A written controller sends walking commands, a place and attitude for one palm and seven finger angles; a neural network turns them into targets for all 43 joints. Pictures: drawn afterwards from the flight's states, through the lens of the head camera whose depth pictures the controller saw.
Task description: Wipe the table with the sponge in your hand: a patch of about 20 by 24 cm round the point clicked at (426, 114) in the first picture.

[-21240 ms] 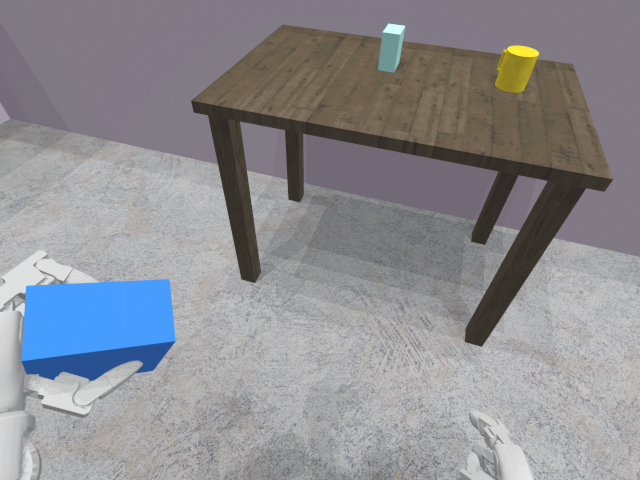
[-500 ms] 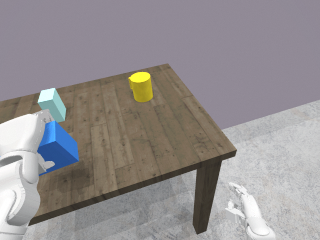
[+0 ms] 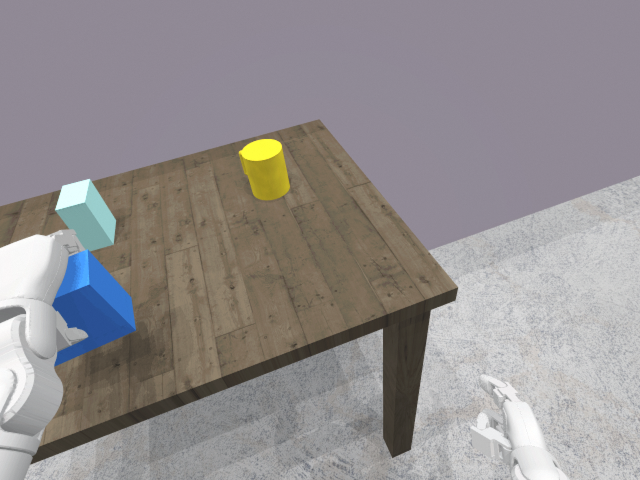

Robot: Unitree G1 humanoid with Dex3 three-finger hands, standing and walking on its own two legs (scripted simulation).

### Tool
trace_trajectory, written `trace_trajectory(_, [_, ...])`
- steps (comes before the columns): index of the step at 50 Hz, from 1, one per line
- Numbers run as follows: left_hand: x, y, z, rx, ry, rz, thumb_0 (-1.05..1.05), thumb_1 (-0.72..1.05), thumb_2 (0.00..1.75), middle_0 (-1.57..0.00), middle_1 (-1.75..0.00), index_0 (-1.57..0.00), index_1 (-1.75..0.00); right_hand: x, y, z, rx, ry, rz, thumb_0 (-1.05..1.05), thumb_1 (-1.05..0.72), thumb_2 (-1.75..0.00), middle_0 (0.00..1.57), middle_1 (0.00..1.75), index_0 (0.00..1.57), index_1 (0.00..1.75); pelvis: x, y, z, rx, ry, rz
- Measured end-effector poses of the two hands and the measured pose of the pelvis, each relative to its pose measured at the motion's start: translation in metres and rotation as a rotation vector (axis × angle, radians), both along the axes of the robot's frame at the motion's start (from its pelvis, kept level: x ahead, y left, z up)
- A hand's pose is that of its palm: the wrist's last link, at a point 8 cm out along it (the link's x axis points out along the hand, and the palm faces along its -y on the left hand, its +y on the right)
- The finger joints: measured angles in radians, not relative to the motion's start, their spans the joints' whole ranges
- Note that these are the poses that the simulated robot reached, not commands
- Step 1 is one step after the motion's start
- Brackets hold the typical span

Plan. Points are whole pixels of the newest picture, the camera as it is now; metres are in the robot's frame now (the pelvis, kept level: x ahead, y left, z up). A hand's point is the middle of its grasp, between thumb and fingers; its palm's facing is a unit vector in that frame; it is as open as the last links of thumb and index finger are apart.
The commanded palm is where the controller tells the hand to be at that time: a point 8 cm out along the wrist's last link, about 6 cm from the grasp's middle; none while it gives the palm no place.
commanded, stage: move the sponge above the wiping area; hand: left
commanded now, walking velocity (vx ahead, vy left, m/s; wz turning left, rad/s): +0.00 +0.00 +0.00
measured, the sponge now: (71, 319) +0.25 +0.35 +0.11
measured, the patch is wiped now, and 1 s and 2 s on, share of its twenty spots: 0.00 0.00 0.00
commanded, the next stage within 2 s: lower the sponge onto the table in 0.98 s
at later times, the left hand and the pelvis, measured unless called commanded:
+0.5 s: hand (65, 320) +0.23 +0.34 +0.13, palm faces +0.08 -0.10 -0.99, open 9.9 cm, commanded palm +0.20 +0.32 +0.19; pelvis +0.00 +0.02 +0.00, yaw +1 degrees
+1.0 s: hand (107, 340) +0.23 +0.29 +0.10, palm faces -0.04 -0.13 -0.99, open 9.9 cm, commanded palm +0.20 +0.31 +0.20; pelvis +0.00 +0.02 +0.00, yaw +1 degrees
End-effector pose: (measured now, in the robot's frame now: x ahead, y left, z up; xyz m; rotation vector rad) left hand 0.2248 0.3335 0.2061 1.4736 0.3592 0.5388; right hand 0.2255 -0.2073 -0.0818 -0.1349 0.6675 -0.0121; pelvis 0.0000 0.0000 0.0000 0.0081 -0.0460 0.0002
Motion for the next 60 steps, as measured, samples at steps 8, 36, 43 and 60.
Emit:
trace_trajectory(8, [-0.016,-0.031,-0.058,-0.094,0.23,-0.193,0.0,-0.51,1.08,-0.76,-1.37,-0.76,-1.37,0.002,-0.007,0.0,-0.077,-0.002,0.018,0.02,-0.9,-0.9,0.2,0.3,0.2,0.3,0.003,0.004,-0.002,0.0,0.005,0.015])
trace_trajectory(36, [-0.02,-0.029,-0.02,0.033,-0.025,-0.233,0.0,-0.52,1.08,-0.77,-1.37,-0.77,-1.37,0.023,0.044,0.016,-0.04,-0.031,0.104,0.02,-0.9,-0.9,0.2,0.3,0.2,0.3,0.004,0.02,0.0,-0.01,-0.016,0.011])
trace_trajectory(43, [-0.013,0.004,0.001,-0.041,-0.076,-0.019,0.0,-0.52,1.08,-0.76,-1.37,-0.77,-1.37,0.022,0.047,0.014,0.014,-0.025,0.09,0.02,-0.9,-0.9,0.2,0.3,0.2,0.3,0.001,0.021,0.002,-0.008,-0.006,0.021])
trace_trajectory(60, [-0.009,-0.023,0.001,0.023,-0.094,-0.117,0.0,-0.52,1.09,-0.77,-1.37,-0.77,-1.37,0.013,0.028,0.007,-0.008,0.003,0.081,0.02,-0.9,-0.9,0.2,0.3,0.2,0.3,0.003,0.01,0.001,-0.004,-0.017,0.007])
